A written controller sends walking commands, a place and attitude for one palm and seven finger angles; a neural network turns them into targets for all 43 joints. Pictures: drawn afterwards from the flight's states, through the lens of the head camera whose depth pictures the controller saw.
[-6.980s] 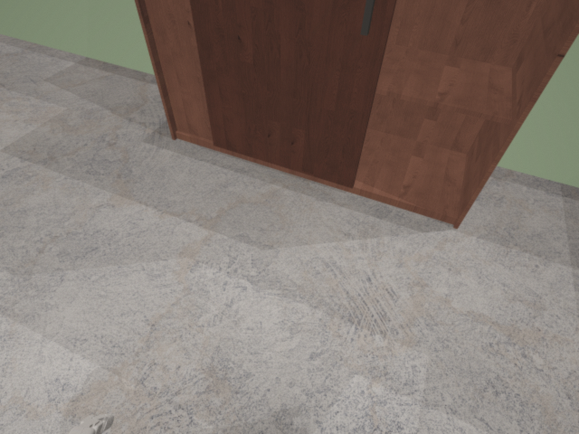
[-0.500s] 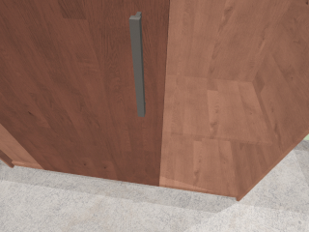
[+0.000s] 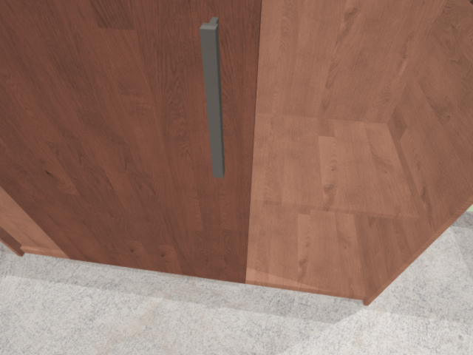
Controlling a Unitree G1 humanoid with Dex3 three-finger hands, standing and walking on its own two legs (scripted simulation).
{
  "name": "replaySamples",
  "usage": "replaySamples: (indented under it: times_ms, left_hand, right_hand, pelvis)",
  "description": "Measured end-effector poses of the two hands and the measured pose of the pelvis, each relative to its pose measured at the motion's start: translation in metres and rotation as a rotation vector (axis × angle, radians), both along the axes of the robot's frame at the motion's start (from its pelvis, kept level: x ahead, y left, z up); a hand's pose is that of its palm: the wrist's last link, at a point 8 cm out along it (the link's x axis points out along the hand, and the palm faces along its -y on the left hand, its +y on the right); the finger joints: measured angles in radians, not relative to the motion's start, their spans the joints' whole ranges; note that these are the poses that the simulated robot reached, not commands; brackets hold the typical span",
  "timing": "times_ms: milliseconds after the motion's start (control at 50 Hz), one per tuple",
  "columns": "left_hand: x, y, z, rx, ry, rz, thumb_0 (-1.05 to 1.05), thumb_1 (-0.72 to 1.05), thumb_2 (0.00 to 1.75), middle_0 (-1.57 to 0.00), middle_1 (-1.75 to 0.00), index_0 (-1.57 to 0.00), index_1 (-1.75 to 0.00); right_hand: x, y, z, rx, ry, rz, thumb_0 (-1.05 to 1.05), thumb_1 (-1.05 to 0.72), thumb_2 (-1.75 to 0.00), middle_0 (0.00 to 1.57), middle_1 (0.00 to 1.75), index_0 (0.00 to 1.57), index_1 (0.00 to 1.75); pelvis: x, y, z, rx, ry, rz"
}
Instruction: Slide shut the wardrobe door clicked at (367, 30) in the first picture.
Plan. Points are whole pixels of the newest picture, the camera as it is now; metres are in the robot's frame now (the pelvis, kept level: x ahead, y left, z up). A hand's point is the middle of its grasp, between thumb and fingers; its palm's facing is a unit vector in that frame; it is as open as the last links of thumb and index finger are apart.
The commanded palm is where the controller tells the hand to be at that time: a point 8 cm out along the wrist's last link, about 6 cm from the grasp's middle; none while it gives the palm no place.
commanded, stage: raise the hand with hooked fingers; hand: left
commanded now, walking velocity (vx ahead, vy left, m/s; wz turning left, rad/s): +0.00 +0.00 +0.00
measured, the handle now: (217, 110) +0.50 +0.07 +0.16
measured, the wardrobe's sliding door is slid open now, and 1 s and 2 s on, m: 0.50 0.50 0.50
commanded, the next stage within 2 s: none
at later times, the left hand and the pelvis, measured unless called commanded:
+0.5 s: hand out of the picture +0.13 +0.20 -0.03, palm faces -0.05 -1.00 +0.01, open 8.6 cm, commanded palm +0.12 +0.26 -0.02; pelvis -0.06 +0.00 -0.06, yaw +1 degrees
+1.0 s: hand (68, 316) +0.16 +0.25 +0.04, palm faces -0.04 -1.00 -0.08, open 11.6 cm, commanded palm +0.14 +0.31 +0.05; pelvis -0.07 +0.03 -0.04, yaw +1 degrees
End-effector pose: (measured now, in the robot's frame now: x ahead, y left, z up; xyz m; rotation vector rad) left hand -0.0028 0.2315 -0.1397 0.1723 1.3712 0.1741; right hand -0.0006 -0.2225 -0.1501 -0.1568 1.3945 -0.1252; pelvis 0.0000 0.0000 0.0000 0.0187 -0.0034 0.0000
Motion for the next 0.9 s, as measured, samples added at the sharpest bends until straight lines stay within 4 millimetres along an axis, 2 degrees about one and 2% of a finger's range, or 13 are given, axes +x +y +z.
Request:
replaySamples:
  times_ms: [100,120,160,240,300,340,380,420,480,540,600,740,900]
  left_hand:
    - [-0.006,-0.004,-0.001,0.000,0.008,0.004,0.01,0.91,0.90,-0.20,-0.30,-0.20,-0.30]
    - [0.002,-0.004,0.004,-0.012,-0.047,0.050,0.01,0.91,0.90,-0.20,-0.30,-0.20,-0.30]
    - [0.043,0.004,0.032,0.009,-0.316,0.092,0.02,0.91,0.90,-0.20,-0.30,-0.20,-0.30]
    - [0.128,0.012,0.112,0.023,-0.874,0.059,0.02,0.88,0.88,-0.20,-0.33,-0.20,-0.32]
    - [0.166,0.013,0.152,-0.027,-1.207,-0.045,0.02,0.84,0.86,-0.20,-0.36,-0.20,-0.35]
    - [0.173,0.008,0.160,-0.088,-1.344,-0.147,0.01,0.80,0.85,-0.20,-0.38,-0.20,-0.38]
    - [0.166,0.005,0.153,-0.153,-1.390,-0.258,0.01,0.76,0.83,-0.20,-0.40,-0.20,-0.40]
    - [0.152,0.007,0.139,-0.208,-1.361,-0.303,0.01,0.71,0.81,-0.21,-0.43,-0.21,-0.43]
    - [0.125,0.020,0.118,-0.234,-1.297,-0.232,0.01,0.64,0.78,-0.22,-0.47,-0.22,-0.47]
    - [0.103,0.036,0.114,-0.178,-1.300,-0.152,0.01,0.57,0.75,-0.22,-0.52,-0.22,-0.52]
    - [0.100,0.044,0.124,-0.133,-1.367,-0.160,0.02,0.49,0.72,-0.23,-0.56,-0.23,-0.56]
    - [0.135,0.045,0.147,-0.184,-1.363,-0.301,0.01,0.33,0.66,-0.24,-0.67,-0.24,-0.67]
    - [0.150,0.068,0.176,-0.153,-1.339,-0.267,0.01,0.15,0.58,-0.25,-0.79,-0.25,-0.78]
  right_hand:
    - [0.000,0.000,-0.001,0.004,-0.001,-0.001,0.00,-0.91,-0.90,0.20,0.30,0.20,0.30]
    - [0.004,-0.001,0.001,-0.001,-0.035,-0.008,0.00,-0.91,-0.90,0.20,0.30,0.20,0.30]
    - [0.019,-0.005,0.008,-0.036,-0.174,-0.008,0.01,-0.91,-0.90,0.20,0.30,0.20,0.30]
    - [0.063,-0.016,0.021,-0.075,-0.464,0.003,0.01,-0.91,-0.90,0.20,0.30,0.20,0.30]
    - [0.098,-0.025,0.033,-0.092,-0.642,0.019,0.01,-0.91,-0.90,0.20,0.30,0.20,0.30]
    - [0.119,-0.030,0.043,-0.100,-0.745,0.034,0.01,-0.91,-0.90,0.20,0.30,0.20,0.30]
    - [0.136,-0.033,0.052,-0.108,-0.834,0.062,0.01,-0.91,-0.90,0.20,0.30,0.20,0.30]
    - [0.149,-0.035,0.062,-0.122,-0.901,0.088,0.01,-0.91,-0.90,0.20,0.30,0.20,0.30]
    - [0.160,-0.033,0.072,-0.147,-0.956,0.129,0.01,-0.91,-0.90,0.20,0.30,0.20,0.30]
    - [0.160,-0.025,0.071,-0.160,-0.956,0.176,0.01,-0.91,-0.90,0.19,0.30,0.20,0.30]
    - [0.152,-0.012,0.059,-0.147,-0.911,0.218,0.01,-0.91,-0.90,0.19,0.30,0.20,0.30]
    - [0.106,0.021,0.029,-0.059,-0.770,0.173,0.01,-0.90,-0.90,0.20,0.30,0.20,0.30]
    - [0.064,0.028,0.028,-0.040,-0.698,0.085,0.01,-0.90,-0.90,0.20,0.30,0.20,0.30]
  pelvis:
    - [-0.001,0.000,0.000,-0.006,0.004,0.001]
    - [-0.003,0.000,-0.001,-0.011,0.004,0.000]
    - [-0.008,0.001,-0.004,-0.007,0.003,0.002]
    - [-0.018,0.004,-0.010,-0.005,0.030,0.036]
    - [-0.029,0.003,-0.021,-0.001,0.086,0.029]
    - [-0.036,0.002,-0.031,0.001,0.117,0.019]
    - [-0.043,0.000,-0.041,0.002,0.136,0.015]
    - [-0.049,0.000,-0.049,0.001,0.145,0.014]
    - [-0.054,0.001,-0.057,-0.010,0.146,0.022]
    - [-0.058,0.003,-0.062,-0.030,0.145,0.036]
    - [-0.064,0.005,-0.066,-0.053,0.140,0.054]
    - [-0.073,0.013,-0.061,-0.072,0.122,0.055]
    - [-0.068,0.025,-0.044,-0.057,0.105,0.026]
